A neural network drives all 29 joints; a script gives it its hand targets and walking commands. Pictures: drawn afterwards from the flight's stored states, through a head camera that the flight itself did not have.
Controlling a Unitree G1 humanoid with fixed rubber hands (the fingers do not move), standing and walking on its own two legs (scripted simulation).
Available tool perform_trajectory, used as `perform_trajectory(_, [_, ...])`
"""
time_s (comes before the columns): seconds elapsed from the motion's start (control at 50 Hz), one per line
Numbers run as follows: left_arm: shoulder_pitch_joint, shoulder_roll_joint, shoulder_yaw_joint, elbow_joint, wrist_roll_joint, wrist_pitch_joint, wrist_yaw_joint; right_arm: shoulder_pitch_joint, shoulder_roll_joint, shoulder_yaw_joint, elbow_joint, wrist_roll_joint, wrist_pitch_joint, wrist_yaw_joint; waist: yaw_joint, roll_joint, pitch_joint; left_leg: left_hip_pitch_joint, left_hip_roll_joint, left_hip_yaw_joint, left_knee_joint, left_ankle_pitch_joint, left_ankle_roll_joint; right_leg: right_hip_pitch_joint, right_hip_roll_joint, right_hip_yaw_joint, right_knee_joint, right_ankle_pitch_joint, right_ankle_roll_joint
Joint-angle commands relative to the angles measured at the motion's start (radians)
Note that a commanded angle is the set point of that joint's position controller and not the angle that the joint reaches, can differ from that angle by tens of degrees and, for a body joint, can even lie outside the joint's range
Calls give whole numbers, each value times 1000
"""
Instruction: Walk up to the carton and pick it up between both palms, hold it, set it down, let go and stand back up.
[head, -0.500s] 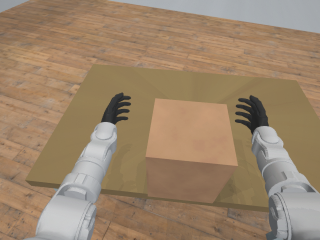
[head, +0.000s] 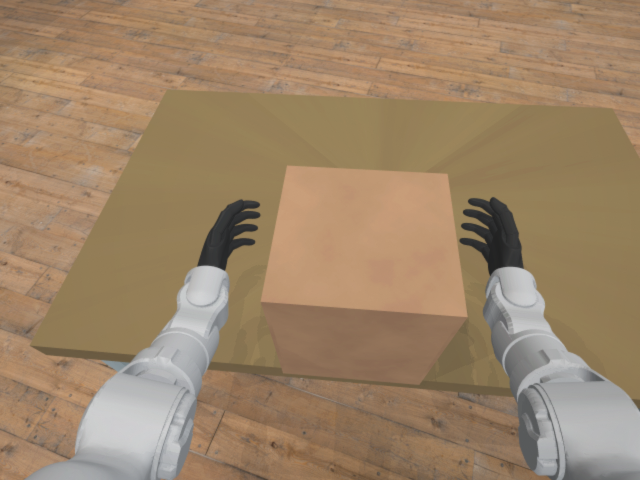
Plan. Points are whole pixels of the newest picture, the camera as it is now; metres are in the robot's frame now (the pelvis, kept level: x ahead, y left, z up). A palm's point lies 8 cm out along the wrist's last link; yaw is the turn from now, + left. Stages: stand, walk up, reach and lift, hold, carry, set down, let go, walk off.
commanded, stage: reach and lift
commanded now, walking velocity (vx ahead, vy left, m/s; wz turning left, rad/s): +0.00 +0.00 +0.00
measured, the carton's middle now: (357, 282) +0.40 -0.03 -0.03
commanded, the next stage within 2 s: none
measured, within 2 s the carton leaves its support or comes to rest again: neither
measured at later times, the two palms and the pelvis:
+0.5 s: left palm (236, 258) +0.40 +0.13 +0.03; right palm (467, 252) +0.41 -0.17 +0.03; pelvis +0.00 +0.00 +0.00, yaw +0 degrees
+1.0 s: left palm (219, 275) +0.38 +0.15 +0.03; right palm (454, 276) +0.38 -0.15 +0.03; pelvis -0.01 +0.02 +0.01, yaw +0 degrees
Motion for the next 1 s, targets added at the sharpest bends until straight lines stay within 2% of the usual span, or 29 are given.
perform_trajectory(0.0, [-398,70,141,-57,-44,-65,-7,-463,-57,104,-80,47,-66,-11,-25,-62,-592,89,-41,12,122,261,-14,398,-24,108,71,500,93])
perform_trajectory(0.04, [-404,66,149,-60,-34,-70,-7,-457,-38,103,-73,40,-65,-13,-23,-58,-592,76,-43,12,117,254,-13,409,-27,111,72,495,93])
perform_trajectory(0.08, [-393,53,174,-53,-13,-71,-9,-453,-11,97,-77,20,-61,-19,-18,-82,-582,56,-45,15,112,243,-6,426,-33,119,72,500,99])
perform_trajectory(0.1, [-401,49,174,-52,-9,-71,-10,-451,-8,83,-71,9,-59,-23,-33,-83,-583,52,-44,11,108,234,-7,426,-32,117,69,495,98])
perform_trajectory(0.12, [-407,41,187,-54,1,-73,-10,-461,9,80,-74,3,-58,-24,-22,-79,-575,45,-45,13,103,228,-4,430,-34,120,67,486,99])
perform_trajectory(0.18, [-420,11,192,-82,32,-74,-5,-448,25,29,-62,-50,-60,-35,-49,-50,-577,85,-41,9,105,255,-14,406,-27,108,54,473,93])
perform_trajectory(0.32, [-427,-58,256,-130,126,-57,5,-427,87,-63,-57,-157,-61,-71,-59,-19,-570,175,-31,13,108,316,-35,382,-10,94,25,473,87])
perform_trajectory(0.44, [-429,-126,300,-191,205,-40,22,-423,162,-121,-79,-225,-64,-90,-50,-13,-546,246,-28,21,99,333,-39,367,2,87,-6,440,82])
perform_trajectory(0.48, [-427,-141,318,-179,232,-36,20,-418,192,-132,-75,-250,-61,-91,-45,-11,-510,242,-29,22,88,315,-33,384,-3,87,-9,439,81])
perform_trajectory(0.56, [-429,-223,327,-180,276,-40,1,-424,280,-163,-95,-318,-66,-75,-52,-15,-498,252,-28,29,74,305,-28,414,-10,84,-21,449,78])
perform_trajectory(0.62, [-430,-356,336,-171,335,-42,-26,-432,428,-192,-104,-402,-70,-44,-54,-18,-481,255,-30,28,56,298,-23,450,-13,82,-30,459,72])
perform_trajectory(0.68, [-480,-594,316,-152,428,-62,-79,-456,718,-216,-107,-552,-79,24,-73,-20,-444,286,-28,29,31,288,-18,476,-19,64,-45,464,63])
perform_trajectory(0.72, [-482,-670,294,-144,464,-72,-95,-430,820,-240,-101,-637,-93,55,-76,-8,-424,313,-26,31,10,273,-19,494,-23,54,-58,472,57])
perform_trajectory(0.78, [-459,-691,270,-129,479,-80,-84,-397,825,-284,-69,-696,-110,77,-79,26,-395,359,-14,37,-15,260,-32,465,-14,37,-78,442,41])
perform_trajectory(0.86, [-442,-682,283,-117,482,-71,-70,-410,798,-316,-44,-724,-107,91,-74,1,-311,361,-9,41,-50,184,-27,426,-9,31,-111,335,35])
perform_trajectory(0.98, [-461,-686,278,-145,479,-47,-43,-446,765,-367,-45,-744,-90,106,-70,20,-286,416,2,33,-78,129,-35,338,5,7,-151,183,19])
